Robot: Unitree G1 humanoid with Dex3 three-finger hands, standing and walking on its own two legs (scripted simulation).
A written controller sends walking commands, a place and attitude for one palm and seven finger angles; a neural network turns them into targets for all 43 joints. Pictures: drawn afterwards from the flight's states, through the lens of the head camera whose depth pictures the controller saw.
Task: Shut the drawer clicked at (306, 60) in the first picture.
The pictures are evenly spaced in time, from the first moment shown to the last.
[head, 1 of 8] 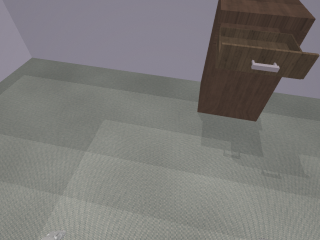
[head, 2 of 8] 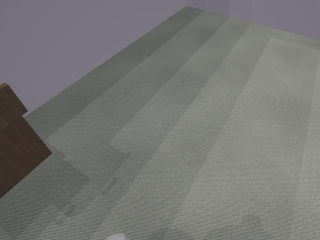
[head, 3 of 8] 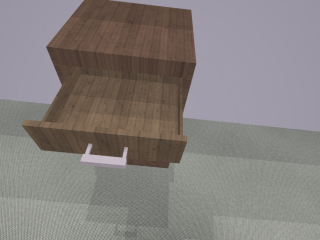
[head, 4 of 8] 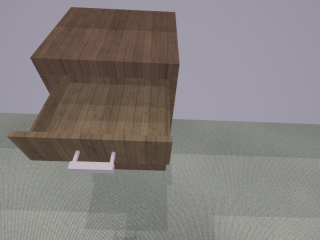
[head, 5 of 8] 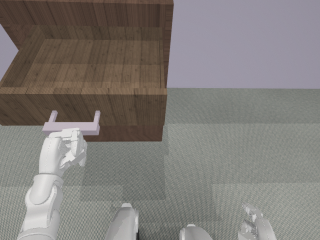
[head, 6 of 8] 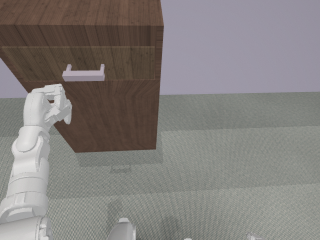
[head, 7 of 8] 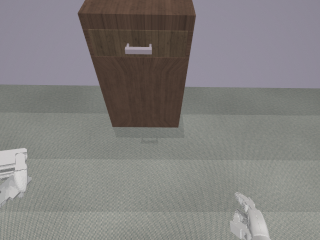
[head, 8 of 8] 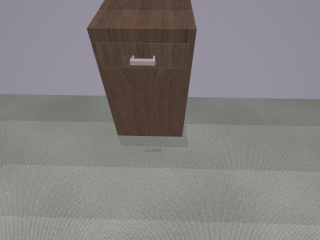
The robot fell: no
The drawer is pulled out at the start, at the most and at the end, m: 0.28 0.28 0.00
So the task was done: yes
